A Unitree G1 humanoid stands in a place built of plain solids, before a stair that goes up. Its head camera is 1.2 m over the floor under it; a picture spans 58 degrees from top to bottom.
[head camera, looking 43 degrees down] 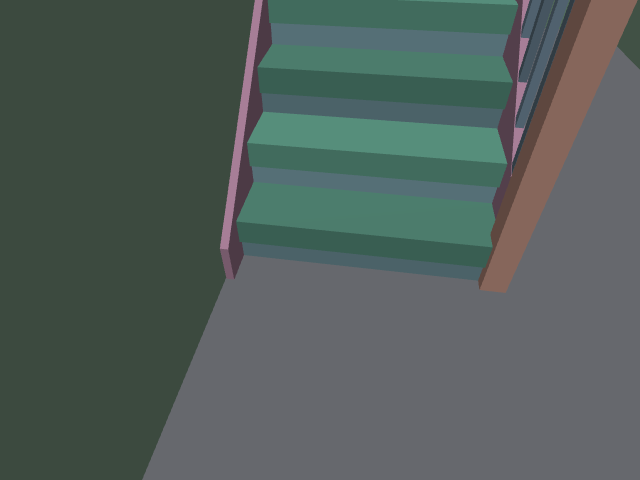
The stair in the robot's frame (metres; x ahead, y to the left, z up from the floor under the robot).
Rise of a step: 0.19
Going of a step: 0.22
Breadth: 0.92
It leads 9 degrees to the right of straight ahead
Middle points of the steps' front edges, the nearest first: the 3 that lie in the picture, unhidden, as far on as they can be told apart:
1.11 -0.14 0.19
1.33 -0.19 0.38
1.55 -0.22 0.57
